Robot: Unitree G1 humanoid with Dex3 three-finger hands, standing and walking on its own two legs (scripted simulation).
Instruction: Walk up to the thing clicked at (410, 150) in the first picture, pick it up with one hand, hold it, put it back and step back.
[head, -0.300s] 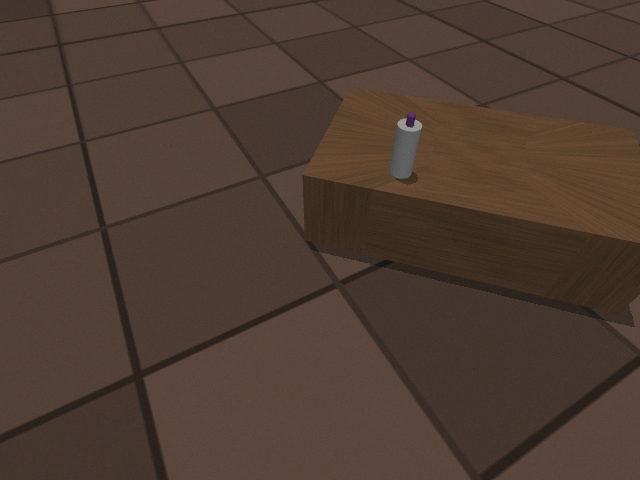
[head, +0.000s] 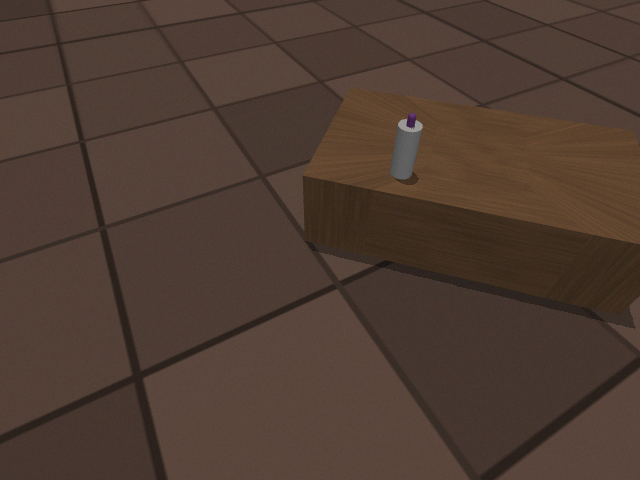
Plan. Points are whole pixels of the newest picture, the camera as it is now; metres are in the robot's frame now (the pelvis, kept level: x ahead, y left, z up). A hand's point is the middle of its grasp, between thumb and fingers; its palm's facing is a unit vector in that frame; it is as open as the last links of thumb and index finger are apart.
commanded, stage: stand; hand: left
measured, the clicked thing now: (406, 144) +1.20 -0.30 -0.30
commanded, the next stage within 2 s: walk up in 0.82 s
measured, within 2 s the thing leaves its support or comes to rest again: neither
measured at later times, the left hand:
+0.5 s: hand out of the picture +0.08 +0.25 -0.16, palm faces -0.02 -0.94 -0.34, open 7.4 cm
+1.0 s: hand out of the picture +0.10 +0.26 -0.15, palm faces -0.12 -0.93 -0.35, open 7.4 cm
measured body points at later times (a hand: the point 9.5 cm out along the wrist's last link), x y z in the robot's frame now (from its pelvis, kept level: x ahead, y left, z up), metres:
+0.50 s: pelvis +0.00 +0.00 +0.00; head +0.01 +0.00 +0.45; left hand +0.08 +0.30 -0.13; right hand +0.08 -0.30 -0.13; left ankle +0.00 +0.13 -0.75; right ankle +0.00 -0.12 -0.75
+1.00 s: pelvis +0.02 -0.02 -0.01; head +0.02 -0.02 +0.44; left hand +0.11 +0.30 -0.13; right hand +0.05 -0.35 -0.12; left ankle +0.00 +0.12 -0.75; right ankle +0.04 -0.16 -0.71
